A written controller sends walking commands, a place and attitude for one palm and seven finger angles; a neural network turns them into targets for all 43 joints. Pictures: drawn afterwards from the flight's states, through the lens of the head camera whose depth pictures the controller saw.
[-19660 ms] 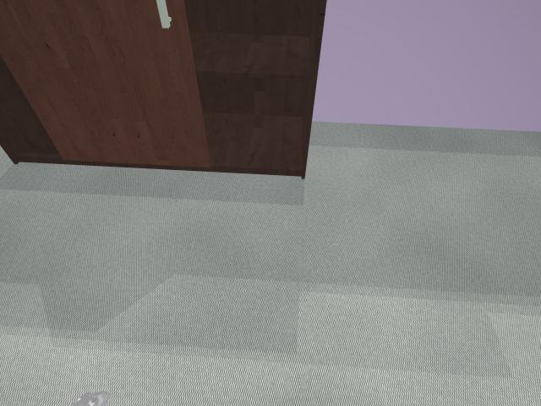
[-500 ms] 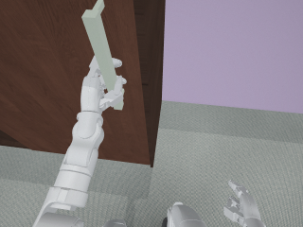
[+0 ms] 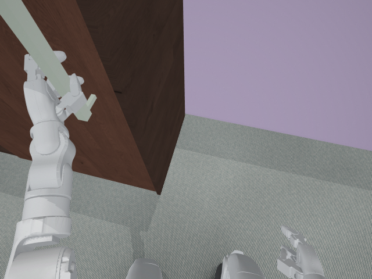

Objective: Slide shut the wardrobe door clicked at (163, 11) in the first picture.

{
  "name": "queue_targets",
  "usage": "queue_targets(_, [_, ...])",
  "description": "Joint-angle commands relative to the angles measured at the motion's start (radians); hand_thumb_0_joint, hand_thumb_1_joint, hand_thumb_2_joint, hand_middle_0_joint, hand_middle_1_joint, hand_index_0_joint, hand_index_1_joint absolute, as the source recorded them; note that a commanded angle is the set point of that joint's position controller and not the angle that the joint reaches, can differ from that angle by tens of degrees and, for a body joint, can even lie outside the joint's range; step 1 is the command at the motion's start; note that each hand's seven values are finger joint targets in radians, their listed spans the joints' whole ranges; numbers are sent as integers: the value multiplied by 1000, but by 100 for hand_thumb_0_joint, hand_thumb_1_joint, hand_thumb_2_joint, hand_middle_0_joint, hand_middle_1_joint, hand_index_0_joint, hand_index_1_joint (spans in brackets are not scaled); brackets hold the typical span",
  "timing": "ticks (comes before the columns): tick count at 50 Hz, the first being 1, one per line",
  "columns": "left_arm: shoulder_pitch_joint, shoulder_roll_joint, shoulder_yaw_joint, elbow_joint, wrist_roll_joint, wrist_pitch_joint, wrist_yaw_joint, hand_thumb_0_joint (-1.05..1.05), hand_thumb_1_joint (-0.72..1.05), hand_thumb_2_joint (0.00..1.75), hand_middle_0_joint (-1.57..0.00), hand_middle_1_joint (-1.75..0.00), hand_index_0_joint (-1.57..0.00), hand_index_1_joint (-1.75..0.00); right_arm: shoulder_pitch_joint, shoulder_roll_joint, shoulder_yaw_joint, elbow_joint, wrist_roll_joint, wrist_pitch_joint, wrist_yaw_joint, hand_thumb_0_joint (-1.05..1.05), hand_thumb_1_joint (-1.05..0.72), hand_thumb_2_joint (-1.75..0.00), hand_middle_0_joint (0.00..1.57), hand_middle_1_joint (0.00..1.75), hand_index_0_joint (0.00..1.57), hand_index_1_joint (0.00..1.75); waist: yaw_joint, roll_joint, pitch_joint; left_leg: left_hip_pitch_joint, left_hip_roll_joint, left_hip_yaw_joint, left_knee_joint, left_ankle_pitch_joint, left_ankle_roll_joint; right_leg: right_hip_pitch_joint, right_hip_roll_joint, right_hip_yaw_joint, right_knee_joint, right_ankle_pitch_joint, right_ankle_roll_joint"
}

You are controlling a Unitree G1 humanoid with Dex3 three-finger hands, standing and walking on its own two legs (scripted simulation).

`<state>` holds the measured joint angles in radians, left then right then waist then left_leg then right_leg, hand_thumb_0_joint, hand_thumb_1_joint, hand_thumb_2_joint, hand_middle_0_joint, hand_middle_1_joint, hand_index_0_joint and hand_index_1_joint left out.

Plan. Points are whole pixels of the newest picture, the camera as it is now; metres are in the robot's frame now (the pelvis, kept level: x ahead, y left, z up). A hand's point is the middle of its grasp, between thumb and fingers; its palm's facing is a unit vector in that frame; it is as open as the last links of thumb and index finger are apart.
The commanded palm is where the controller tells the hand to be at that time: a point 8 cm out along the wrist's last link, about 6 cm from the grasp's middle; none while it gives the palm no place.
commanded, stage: stop walking and hold the door there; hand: left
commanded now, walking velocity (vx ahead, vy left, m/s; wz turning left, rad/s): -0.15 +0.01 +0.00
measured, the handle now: (61, 64) +0.42 +0.32 +0.16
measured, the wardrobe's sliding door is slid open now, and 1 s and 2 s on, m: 0.00 0.00 0.00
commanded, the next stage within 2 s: none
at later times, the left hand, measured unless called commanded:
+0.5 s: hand (73, 95) +0.38 +0.30 +0.13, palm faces +0.59 -0.75 -0.29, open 6.7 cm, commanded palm +0.33 +0.32 +0.13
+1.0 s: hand (72, 95) +0.38 +0.30 +0.13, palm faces +0.55 -0.78 -0.31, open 6.4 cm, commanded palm +0.33 +0.33 +0.13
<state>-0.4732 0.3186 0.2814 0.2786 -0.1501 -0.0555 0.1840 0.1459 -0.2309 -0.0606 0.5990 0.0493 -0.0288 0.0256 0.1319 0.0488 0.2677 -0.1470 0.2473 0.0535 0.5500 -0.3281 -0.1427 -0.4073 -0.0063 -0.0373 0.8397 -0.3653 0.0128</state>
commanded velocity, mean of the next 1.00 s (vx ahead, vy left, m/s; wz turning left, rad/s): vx -0.05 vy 0.10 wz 0.00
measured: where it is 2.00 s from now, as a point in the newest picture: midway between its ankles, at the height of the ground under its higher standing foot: outside the picture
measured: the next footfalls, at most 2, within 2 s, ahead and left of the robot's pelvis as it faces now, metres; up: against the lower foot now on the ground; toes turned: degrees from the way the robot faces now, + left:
right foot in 0.06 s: +0.11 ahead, -0.17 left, +0.00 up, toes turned -6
left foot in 0.44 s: +0.11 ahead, +0.05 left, +0.00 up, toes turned +0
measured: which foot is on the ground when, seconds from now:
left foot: down 0.00-0.08, up 0.10-0.42, down 0.44-1.00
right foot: up 0.00-0.04, down 0.06-1.00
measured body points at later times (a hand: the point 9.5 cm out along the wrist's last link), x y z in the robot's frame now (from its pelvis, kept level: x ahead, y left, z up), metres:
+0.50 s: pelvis +0.03 -0.05 +0.01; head +0.06 -0.05 +0.46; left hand +0.34 +0.33 +0.14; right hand +0.17 -0.35 -0.07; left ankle +0.07 +0.05 -0.73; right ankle +0.07 -0.16 -0.73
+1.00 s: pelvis +0.04 -0.04 +0.01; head +0.03 -0.05 +0.46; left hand +0.34 +0.34 +0.14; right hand +0.12 -0.32 -0.09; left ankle +0.07 +0.05 -0.73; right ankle +0.07 -0.16 -0.73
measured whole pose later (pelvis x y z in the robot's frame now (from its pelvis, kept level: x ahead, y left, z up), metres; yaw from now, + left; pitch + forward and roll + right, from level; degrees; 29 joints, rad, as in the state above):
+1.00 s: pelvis +0.04 -0.04 +0.01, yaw -6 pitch -1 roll +0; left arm -0.19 0.52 0.49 0.61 -0.02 -0.21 0.12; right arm 0.27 -0.26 0.00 0.74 0.04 -0.07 -0.09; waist 0.01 0.02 -0.01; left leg -0.22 0.02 0.11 0.46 -0.22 0.03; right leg -0.25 0.02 0.01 0.42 -0.15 0.00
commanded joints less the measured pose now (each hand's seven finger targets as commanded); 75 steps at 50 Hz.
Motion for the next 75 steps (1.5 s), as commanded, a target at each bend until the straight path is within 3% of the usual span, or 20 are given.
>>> queue_targets(1, [-309,-35,-287,-412,85,-138,-101,0,90,90,-45,-140,-45,-140,-52,-134,-47,-149,27,-88,-4,0,-90,-90,20,30,20,30,-154,270,-462,249,61,98,112,677,214,198,27,-67,-311,243,-3])
queue_targets(2, [-164,635,349,-51,131,-140,-55,0,90,90,-45,-140,-45,-140,7,-215,-62,-67,19,-77,-24,0,-90,-90,20,30,20,30,-114,191,-473,220,11,154,182,596,231,193,52,-93,-390,358,20])
queue_targets(3, [-155,541,250,-50,134,-142,-66,0,90,90,-45,-140,-45,-140,-2,-161,-50,-101,26,-76,-29,0,-90,-90,20,30,20,30,-113,11,-488,29,-77,131,366,465,185,393,-43,10,-405,726,-8])
queue_targets(4, [-157,534,237,-90,132,-151,-72,0,90,90,-45,-140,-45,-140,-16,-129,-41,-105,25,-81,-31,0,-90,-90,20,30,20,30,-115,-225,-546,-217,-190,91,563,-107,120,571,-217,295,-370,1158,-111])
queue_targets(5, [-122,567,298,-70,110,-153,-62,0,90,90,-45,-140,-45,-140,-30,-138,-44,-102,25,-83,-42,0,-90,-90,20,30,20,30,-93,-330,-585,-288,-213,-40,691,-303,125,560,-282,422,-363,1207,-114])
queue_targets(6, [-129,560,303,-93,113,-159,-51,0,90,90,-45,-140,-45,-140,-47,-125,-21,-84,24,-91,-55,0,-90,-90,20,30,20,30,-97,-214,-577,-307,-193,-116,700,-268,133,548,-322,434,-345,1119,-155])
queue_targets(7, [-87,593,359,-66,119,-162,-36,0,90,90,-45,-140,-45,-140,-63,-127,-2,-62,16,-94,-60,0,-90,-90,20,30,20,30,-94,-90,-571,-317,-179,-129,599,-265,136,558,-339,416,-337,1055,-191])
queue_targets(13, [-12,567,372,60,127,-178,-12,0,90,90,-45,-140,-45,-140,-59,-157,-2,-56,11,-79,-85,0,-90,-90,20,30,20,30,-107,-208,-564,-224,-235,-57,221,-150,142,512,-325,292,-381,1072,-161])
queue_targets(17, [-20,556,331,44,134,-179,-18,0,90,90,-45,-140,-45,-140,-40,-180,-16,-56,11,-58,-86,0,-90,-90,20,30,20,30,-126,-80,-535,-103,-229,-53,24,1,140,402,-309,282,-429,849,-139])
queue_targets(22, [-27,520,265,5,131,-179,-30,0,90,90,-45,-140,-45,-140,-6,-213,-33,-72,20,-52,-101,0,-90,-90,20,30,20,30,-117,36,-458,23,-66,-116,-135,342,205,218,-107,190,-438,314,-29])
queue_targets(23, [29,478,229,60,134,-172,-34,0,90,90,-45,-140,-45,-140,3,-193,-15,-75,20,-50,-103,0,-90,-90,20,30,20,30,-125,85,-442,-13,-63,-118,-172,226,212,199,-83,166,-435,200,-26])
queue_targets(25, [-8,547,272,69,148,-174,-21,0,90,90,-45,-140,-45,-140,-10,-194,-1,-77,13,-58,-115,0,-90,-90,20,30,20,30,-122,187,-404,-127,-36,-152,-279,25,226,235,-43,83,-361,100,-22])
queue_targets(32, [-8,535,255,141,144,-158,-19,0,90,90,-45,-140,-45,-140,25,-193,12,-54,3,-84,-136,0,-90,-90,20,30,20,30,-128,70,-360,-210,-95,-100,-276,-199,196,252,-47,102,-428,82,-22])
queue_targets(36, [-26,509,236,162,146,-169,-24,0,90,90,-45,-140,-45,-140,51,-194,11,-33,-3,-98,-129,0,-90,-90,20,30,20,30,-133,-8,-362,-144,-127,-90,-230,-154,184,180,-59,159,-507,28,-32])
queue_targets(45, [43,526,266,199,138,-174,-36,0,90,90,-45,-140,-45,-140,52,-191,11,0,-3,-95,-132,0,-90,-90,20,30,20,30,-127,-16,-415,-55,-117,-71,-208,78,180,194,-59,146,-484,222,-24])
queue_targets(59, [62,526,264,205,131,-164,-40,0,90,90,-45,-140,-45,-140,33,-192,7,-23,3,-78,-136,0,-90,-90,20,30,20,30,-130,-6,-386,-52,-127,-54,-211,58,171,168,-58,152,-517,203,-25])
queue_targets(64, [69,553,282,217,141,-173,-37,0,90,90,-45,-140,-45,-140,29,-200,-6,-36,-2,-55,-130,0,-90,-90,20,30,20,30,-127,-26,-417,-87,-172,-36,-66,190,152,206,-159,240,-522,416,-51])
queue_targets(68, [18,560,279,214,142,-177,-36,0,90,90,-45,-140,-45,-140,19,-200,-14,-33,2,-30,-120,0,-90,-90,20,30,20,30,-122,-148,-460,-176,-203,-94,125,-48,140,228,-332,352,-527,520,-132])
queue_targets(70, [-13,513,245,188,142,-177,-39,0,90,90,-45,-140,-45,-140,16,-195,-7,-32,5,-36,-117,0,-90,-90,20,30,20,30,-126,-201,-470,-201,-188,-142,144,-90,147,245,-375,327,-493,514,-148])
queue_targets(75, [-70,498,210,83,135,-191,-46,0,90,90,-45,-140,-45,-140,-4,-188,-6,-25,-1,-26,-132,0,-90,-90,20,30,20,30,-137,-82,-461,-18,-161,-60,-112,185,166,109,-216,164,-422,284,-30])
